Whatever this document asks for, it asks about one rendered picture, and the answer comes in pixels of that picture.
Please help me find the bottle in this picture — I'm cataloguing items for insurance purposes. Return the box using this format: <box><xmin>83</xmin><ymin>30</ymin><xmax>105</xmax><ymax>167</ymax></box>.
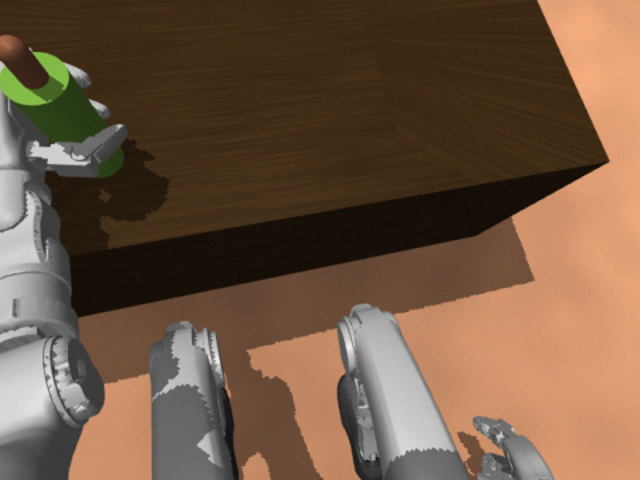
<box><xmin>0</xmin><ymin>35</ymin><xmax>124</xmax><ymax>178</ymax></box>

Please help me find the left robot foot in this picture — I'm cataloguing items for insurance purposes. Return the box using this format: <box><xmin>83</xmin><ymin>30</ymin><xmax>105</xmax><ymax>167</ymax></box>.
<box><xmin>220</xmin><ymin>387</ymin><xmax>239</xmax><ymax>480</ymax></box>

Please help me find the right robot hand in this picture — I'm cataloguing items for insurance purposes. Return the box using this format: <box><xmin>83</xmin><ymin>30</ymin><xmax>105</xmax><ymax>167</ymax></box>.
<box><xmin>473</xmin><ymin>416</ymin><xmax>555</xmax><ymax>480</ymax></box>

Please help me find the right robot foot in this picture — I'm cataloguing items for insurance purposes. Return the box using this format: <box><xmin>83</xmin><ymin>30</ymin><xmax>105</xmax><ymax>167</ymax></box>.
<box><xmin>337</xmin><ymin>374</ymin><xmax>383</xmax><ymax>480</ymax></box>

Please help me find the left robot arm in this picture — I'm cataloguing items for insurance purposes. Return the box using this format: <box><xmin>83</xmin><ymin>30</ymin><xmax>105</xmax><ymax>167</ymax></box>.
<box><xmin>0</xmin><ymin>169</ymin><xmax>105</xmax><ymax>480</ymax></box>

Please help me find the left robot hand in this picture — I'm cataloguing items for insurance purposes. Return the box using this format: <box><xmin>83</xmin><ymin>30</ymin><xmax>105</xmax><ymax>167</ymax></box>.
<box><xmin>0</xmin><ymin>47</ymin><xmax>128</xmax><ymax>182</ymax></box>

